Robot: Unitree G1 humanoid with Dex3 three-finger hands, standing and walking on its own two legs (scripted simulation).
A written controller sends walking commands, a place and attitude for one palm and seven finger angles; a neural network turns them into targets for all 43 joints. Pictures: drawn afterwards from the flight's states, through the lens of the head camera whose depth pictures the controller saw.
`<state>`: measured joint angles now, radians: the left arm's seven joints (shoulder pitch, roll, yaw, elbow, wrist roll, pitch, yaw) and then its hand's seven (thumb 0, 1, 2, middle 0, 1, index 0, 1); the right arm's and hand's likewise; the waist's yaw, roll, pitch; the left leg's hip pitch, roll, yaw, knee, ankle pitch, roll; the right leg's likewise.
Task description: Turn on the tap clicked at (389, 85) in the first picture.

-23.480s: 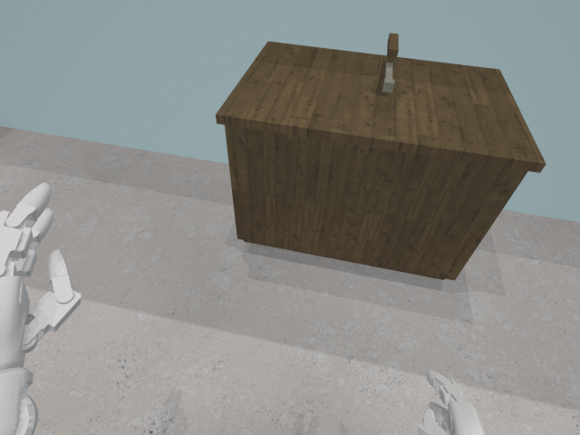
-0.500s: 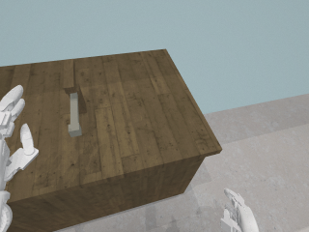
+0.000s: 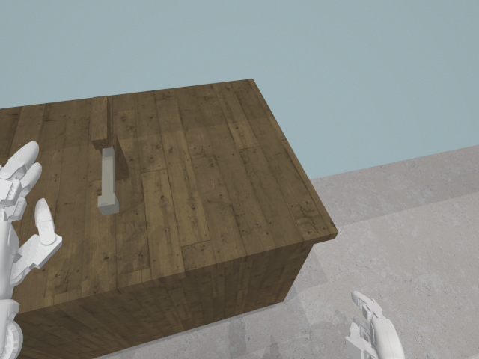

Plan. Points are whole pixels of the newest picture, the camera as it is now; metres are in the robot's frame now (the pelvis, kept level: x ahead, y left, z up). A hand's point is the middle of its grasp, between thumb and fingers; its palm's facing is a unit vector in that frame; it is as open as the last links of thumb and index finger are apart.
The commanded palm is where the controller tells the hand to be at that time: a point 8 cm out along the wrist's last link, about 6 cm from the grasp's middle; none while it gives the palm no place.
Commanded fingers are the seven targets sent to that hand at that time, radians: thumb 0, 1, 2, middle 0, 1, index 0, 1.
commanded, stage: come to a stop and stand still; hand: left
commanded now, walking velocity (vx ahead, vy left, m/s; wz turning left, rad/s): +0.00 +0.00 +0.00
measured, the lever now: (108, 204) +0.35 +0.27 +0.03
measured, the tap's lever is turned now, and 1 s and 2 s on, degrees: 0 0 0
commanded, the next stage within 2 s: look again from close up in 0.76 s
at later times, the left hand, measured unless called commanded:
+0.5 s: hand (29, 234) +0.22 +0.28 +0.16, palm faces +0.40 -0.84 -0.38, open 7.4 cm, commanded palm +0.16 +0.30 +0.17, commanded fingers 0.00 0.90 0.90 -0.20 -0.30 -0.20 -0.30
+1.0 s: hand (25, 241) +0.21 +0.28 +0.16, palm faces +0.38 -0.85 -0.36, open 7.4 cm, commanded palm +0.15 +0.31 +0.17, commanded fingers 0.00 0.90 0.90 -0.20 -0.30 -0.20 -0.30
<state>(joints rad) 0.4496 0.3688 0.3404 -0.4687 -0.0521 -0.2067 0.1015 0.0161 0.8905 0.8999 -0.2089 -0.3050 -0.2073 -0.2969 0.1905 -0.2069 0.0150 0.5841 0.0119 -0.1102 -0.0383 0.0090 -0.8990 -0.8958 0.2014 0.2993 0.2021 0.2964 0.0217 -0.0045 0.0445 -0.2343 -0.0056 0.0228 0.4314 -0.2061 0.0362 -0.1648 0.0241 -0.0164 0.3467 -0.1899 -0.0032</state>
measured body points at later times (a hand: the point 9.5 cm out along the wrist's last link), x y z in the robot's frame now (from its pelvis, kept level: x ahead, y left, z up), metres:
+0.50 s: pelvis +0.00 +0.01 +0.00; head +0.03 +0.04 +0.44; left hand +0.19 +0.32 +0.18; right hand +0.17 -0.21 -0.08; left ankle +0.01 +0.09 -0.74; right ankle +0.00 -0.12 -0.74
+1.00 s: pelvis -0.01 +0.02 +0.00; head +0.02 +0.05 +0.45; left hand +0.18 +0.32 +0.18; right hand +0.18 -0.19 -0.07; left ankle +0.01 +0.09 -0.74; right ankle +0.00 -0.12 -0.74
